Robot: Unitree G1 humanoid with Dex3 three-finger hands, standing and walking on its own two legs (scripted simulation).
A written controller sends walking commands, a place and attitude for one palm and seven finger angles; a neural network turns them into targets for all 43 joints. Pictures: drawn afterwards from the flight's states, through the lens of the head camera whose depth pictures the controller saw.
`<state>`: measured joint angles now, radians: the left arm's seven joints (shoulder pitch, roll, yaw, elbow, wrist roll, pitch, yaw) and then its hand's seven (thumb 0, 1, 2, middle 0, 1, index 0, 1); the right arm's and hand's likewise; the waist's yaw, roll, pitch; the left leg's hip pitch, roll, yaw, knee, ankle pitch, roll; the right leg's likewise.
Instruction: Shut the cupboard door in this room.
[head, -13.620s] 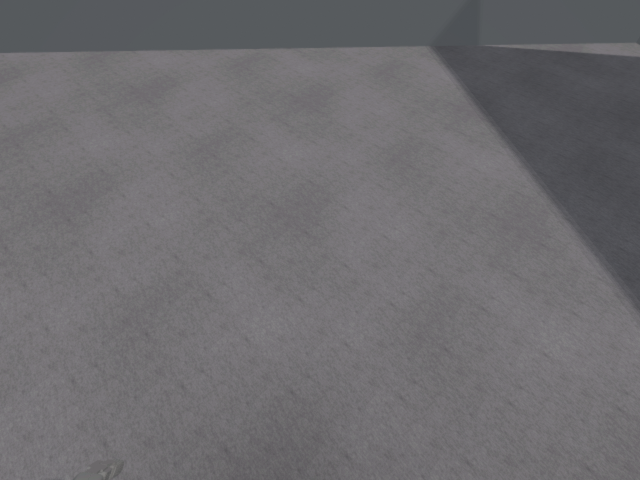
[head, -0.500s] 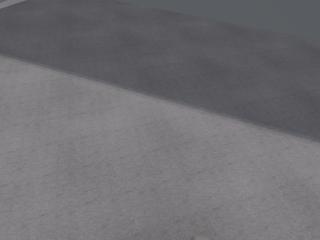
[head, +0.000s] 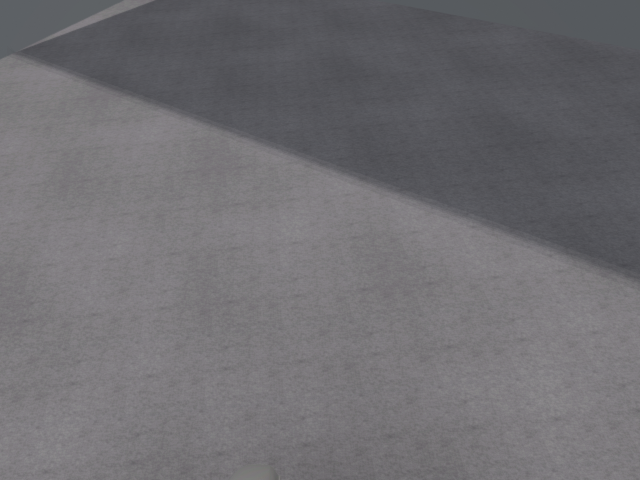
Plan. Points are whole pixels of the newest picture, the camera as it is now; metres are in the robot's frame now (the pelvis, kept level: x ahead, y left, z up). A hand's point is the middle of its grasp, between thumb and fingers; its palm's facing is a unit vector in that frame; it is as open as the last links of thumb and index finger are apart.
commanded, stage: turn or walk to find it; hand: left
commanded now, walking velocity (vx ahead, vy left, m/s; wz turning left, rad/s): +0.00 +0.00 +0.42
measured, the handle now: out of the picture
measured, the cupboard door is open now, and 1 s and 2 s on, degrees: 83 83 83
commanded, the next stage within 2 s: none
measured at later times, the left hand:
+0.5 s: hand out of the picture +0.03 +0.27 -0.16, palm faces +0.21 -0.94 -0.26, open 7.4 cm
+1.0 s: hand out of the picture -0.07 +0.19 -0.15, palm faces +0.43 -0.86 -0.27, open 7.4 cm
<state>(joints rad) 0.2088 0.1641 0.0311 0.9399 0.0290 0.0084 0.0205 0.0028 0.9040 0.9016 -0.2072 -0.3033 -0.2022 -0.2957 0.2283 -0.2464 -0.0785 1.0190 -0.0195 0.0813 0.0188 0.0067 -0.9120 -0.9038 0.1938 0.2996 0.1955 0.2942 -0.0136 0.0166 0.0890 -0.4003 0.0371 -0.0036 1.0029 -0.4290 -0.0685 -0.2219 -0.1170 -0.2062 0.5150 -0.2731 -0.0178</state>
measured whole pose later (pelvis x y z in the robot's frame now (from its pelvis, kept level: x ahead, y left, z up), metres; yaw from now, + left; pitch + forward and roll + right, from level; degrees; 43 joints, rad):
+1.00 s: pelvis -0.03 -0.01 +0.00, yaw +25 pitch -1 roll +3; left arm 0.24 0.17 0.04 0.95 0.03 0.01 0.02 0.00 0.91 0.90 -0.21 -0.30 -0.20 -0.30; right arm 0.21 -0.25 -0.08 1.02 -0.02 0.08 0.02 0.01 -0.91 -0.90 0.19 0.30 0.19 0.29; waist 0.00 0.02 0.09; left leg -0.39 0.04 -0.01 1.00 -0.43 -0.07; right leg -0.22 -0.11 -0.21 0.51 -0.28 -0.03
